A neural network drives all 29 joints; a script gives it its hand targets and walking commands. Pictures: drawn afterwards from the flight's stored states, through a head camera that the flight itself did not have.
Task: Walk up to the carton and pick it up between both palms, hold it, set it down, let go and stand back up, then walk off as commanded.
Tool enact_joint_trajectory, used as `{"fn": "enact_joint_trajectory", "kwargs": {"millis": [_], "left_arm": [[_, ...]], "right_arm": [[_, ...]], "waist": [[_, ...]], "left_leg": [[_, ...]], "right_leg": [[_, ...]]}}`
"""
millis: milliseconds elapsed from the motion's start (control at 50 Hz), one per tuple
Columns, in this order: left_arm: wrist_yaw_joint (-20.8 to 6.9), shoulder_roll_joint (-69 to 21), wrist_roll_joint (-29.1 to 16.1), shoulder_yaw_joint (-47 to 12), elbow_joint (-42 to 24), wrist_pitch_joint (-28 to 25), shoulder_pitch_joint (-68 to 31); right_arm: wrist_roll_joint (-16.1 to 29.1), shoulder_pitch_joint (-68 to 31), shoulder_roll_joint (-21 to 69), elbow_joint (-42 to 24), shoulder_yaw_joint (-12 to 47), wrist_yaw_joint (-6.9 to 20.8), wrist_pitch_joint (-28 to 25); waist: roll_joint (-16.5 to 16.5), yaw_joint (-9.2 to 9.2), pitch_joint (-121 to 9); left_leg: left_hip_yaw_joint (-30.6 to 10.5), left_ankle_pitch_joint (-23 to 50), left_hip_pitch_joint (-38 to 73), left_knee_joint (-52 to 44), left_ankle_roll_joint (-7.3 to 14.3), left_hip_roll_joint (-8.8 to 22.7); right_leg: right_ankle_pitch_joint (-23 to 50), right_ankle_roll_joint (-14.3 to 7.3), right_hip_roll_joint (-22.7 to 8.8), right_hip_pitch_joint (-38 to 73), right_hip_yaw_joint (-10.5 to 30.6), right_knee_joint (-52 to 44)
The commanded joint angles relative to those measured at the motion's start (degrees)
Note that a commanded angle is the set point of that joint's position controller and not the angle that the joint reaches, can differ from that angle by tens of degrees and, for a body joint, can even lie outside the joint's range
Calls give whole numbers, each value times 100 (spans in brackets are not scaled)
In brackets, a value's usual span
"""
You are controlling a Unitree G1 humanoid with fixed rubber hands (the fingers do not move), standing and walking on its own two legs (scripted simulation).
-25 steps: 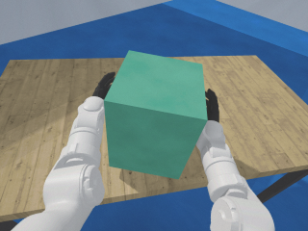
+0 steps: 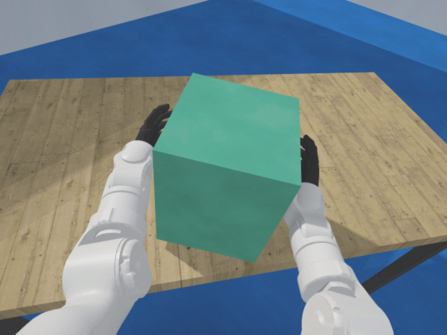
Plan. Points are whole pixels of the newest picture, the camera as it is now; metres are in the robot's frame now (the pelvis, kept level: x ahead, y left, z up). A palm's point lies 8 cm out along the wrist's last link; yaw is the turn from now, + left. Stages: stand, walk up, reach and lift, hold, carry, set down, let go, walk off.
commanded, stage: set down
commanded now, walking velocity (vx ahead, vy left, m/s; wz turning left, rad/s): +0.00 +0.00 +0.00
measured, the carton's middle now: (225, 171) +0.40 -0.01 +0.07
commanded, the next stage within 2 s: none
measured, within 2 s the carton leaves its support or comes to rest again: rests again in 0.96 s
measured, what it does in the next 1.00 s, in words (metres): stands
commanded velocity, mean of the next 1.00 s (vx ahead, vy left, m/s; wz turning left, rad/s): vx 0.00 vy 0.00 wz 0.00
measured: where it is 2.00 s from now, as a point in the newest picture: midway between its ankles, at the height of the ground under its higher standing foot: outside the picture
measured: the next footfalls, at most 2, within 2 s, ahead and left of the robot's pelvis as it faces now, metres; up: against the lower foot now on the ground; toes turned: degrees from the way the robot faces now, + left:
none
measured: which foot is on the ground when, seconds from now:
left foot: down 0.00-1.00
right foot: down 0.00-1.00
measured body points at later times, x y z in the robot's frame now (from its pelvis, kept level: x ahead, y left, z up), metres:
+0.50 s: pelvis +0.00 +0.00 +0.00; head +0.03 +0.05 +0.44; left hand +0.46 +0.13 +0.10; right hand +0.38 -0.15 +0.09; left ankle +0.00 +0.11 -0.75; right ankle -0.01 -0.16 -0.75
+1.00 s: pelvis +0.00 +0.00 +0.00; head +0.05 +0.05 +0.44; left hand +0.47 +0.13 +0.09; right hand +0.38 -0.15 +0.08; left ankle +0.00 +0.11 -0.75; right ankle -0.01 -0.16 -0.75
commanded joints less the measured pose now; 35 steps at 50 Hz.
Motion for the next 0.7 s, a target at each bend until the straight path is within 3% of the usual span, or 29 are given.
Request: {"fn": "enact_joint_trajectory", "kwargs": {"millis": [0, 680], "left_arm": [[-890, -3098, 155, -768, 100, -154, -2612], [-761, -2741, 564, -219, 157, -313, -2267]], "right_arm": [[-533, -3343, 2457, -626, 1670, 580, -410], [-1028, -2413, 2020, -107, 847, 593, -566]], "waist": [[854, -125, -2598], [900, -92, -1521]], "left_leg": [[834, 912, -128, -535, -126, -291], [841, 515, 36, -651, -83, -179]], "right_leg": [[2071, 124, 213, 1210, -584, 245], [775, 101, 244, 569, -733, -32]]}}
